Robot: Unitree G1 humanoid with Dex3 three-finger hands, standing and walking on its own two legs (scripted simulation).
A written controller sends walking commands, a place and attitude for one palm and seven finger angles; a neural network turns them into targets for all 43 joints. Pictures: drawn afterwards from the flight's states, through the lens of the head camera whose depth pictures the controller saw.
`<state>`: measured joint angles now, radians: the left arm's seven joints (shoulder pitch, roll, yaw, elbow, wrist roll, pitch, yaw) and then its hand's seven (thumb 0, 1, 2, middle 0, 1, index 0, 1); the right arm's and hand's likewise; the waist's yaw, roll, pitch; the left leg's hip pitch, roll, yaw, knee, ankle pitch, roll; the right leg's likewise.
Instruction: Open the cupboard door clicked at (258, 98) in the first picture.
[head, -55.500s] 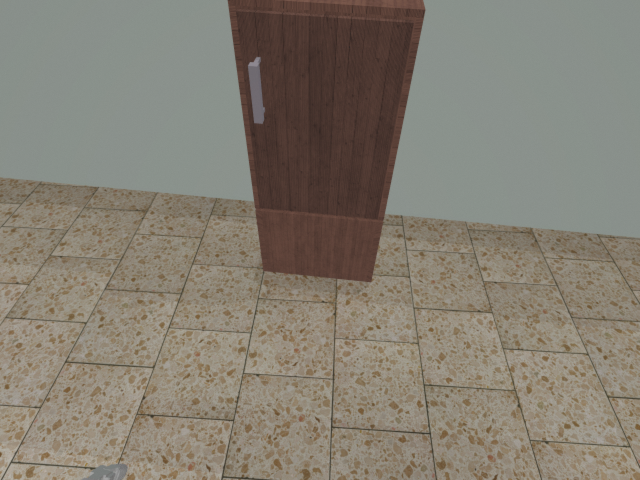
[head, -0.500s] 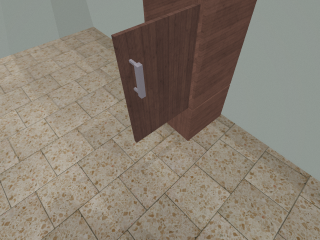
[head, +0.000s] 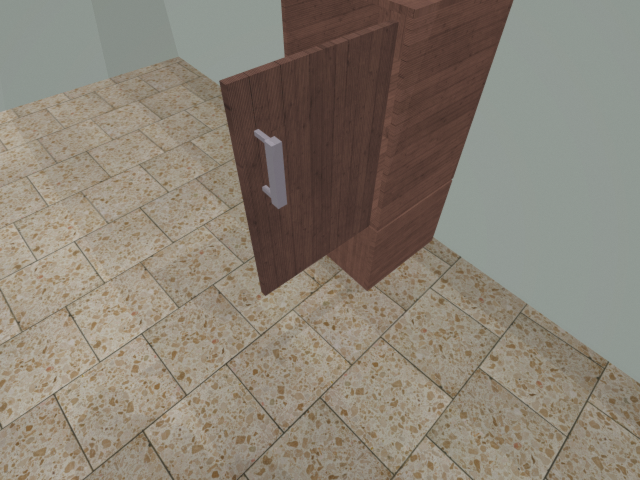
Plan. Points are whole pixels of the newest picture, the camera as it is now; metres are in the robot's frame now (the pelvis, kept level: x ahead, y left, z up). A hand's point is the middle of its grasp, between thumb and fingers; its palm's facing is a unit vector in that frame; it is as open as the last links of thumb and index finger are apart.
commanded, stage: look to check the result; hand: left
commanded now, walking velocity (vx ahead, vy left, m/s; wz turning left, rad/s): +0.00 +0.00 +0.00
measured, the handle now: (269, 169) +0.63 +0.13 +0.02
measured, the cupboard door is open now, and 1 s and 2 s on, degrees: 90 90 90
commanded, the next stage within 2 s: stand and wait in 0.52 s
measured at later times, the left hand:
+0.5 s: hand out of the picture +0.06 +0.22 -0.16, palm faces +0.01 -0.96 -0.29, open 7.4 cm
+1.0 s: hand out of the picture +0.08 +0.22 -0.16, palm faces +0.00 -0.96 -0.29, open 7.4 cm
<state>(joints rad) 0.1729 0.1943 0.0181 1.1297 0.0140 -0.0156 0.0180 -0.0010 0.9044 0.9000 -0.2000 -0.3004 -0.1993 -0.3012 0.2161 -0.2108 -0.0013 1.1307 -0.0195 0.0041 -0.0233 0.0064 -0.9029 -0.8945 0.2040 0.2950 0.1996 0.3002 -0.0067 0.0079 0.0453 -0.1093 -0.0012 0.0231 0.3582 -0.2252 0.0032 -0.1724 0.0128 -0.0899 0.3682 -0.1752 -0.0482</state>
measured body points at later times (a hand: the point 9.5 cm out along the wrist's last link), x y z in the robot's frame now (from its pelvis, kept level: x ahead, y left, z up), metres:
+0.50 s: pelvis +0.02 +0.00 +0.00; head +0.04 -0.01 +0.45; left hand +0.06 +0.27 -0.14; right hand +0.06 -0.26 -0.16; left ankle -0.02 +0.12 -0.75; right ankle +0.02 -0.09 -0.75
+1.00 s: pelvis +0.03 +0.00 +0.00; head +0.04 -0.01 +0.45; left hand +0.08 +0.27 -0.14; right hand +0.07 -0.27 -0.15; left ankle -0.02 +0.12 -0.75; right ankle +0.02 -0.09 -0.75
